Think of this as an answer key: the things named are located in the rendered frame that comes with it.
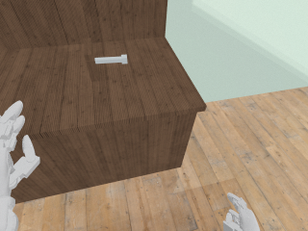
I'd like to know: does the robot left forearm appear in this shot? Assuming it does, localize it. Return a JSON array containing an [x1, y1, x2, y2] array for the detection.
[[0, 195, 19, 231]]

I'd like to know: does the robot left hand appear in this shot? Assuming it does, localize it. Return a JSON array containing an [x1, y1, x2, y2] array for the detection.
[[0, 100, 40, 196]]

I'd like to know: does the tap lever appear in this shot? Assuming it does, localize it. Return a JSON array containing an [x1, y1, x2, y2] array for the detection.
[[94, 54, 128, 64]]

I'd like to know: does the robot right hand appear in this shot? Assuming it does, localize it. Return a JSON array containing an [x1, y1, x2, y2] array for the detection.
[[222, 192, 260, 231]]

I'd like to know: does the counter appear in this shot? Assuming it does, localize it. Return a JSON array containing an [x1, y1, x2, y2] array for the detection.
[[0, 0, 207, 204]]

